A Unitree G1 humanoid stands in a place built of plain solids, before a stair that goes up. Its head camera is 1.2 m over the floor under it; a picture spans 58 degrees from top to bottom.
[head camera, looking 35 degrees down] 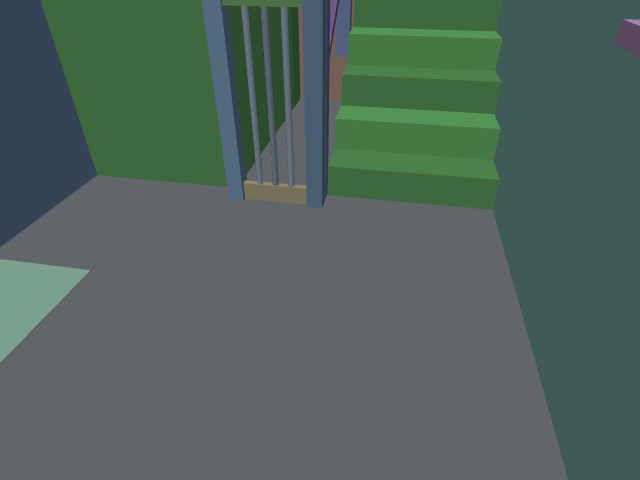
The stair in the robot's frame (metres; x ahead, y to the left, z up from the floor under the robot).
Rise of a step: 0.18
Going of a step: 0.25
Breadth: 0.90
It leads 10 degrees to the right of straight ahead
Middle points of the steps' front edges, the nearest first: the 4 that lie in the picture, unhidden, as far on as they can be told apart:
2.08 -0.48 0.18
2.32 -0.53 0.36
2.56 -0.57 0.54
2.80 -0.62 0.72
